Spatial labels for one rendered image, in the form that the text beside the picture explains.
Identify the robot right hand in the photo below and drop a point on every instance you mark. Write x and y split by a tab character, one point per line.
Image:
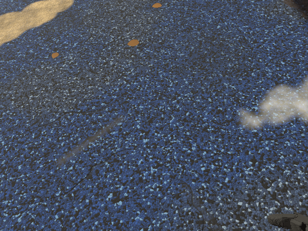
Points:
295	221

